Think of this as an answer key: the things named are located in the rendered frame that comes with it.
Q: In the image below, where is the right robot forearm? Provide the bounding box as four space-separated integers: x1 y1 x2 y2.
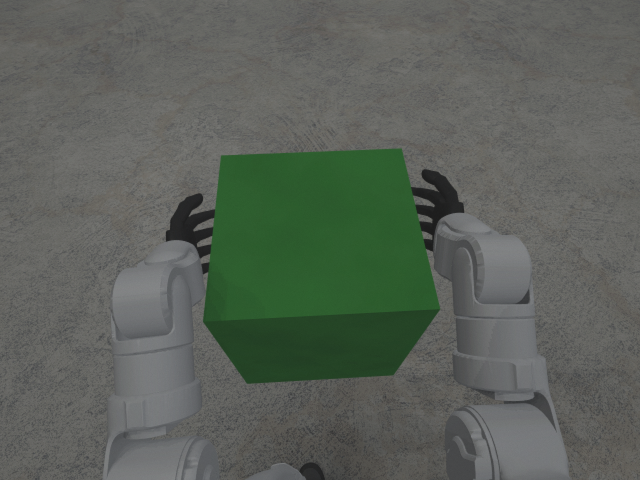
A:
433 213 569 473

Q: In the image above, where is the left robot forearm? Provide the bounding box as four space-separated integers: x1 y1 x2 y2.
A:
102 240 206 480

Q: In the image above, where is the right robot upper arm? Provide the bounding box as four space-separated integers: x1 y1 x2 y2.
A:
445 403 571 480

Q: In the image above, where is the right robot hand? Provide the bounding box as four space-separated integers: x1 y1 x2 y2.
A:
411 169 464 252

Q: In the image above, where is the robot left shin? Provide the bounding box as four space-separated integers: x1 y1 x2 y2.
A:
270 463 303 477

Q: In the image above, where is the left robot hand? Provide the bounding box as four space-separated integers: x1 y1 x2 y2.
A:
166 193 215 274

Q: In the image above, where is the carton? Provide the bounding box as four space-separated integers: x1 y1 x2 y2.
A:
203 148 440 384

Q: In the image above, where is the left robot upper arm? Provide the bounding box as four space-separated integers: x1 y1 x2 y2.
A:
106 435 219 480

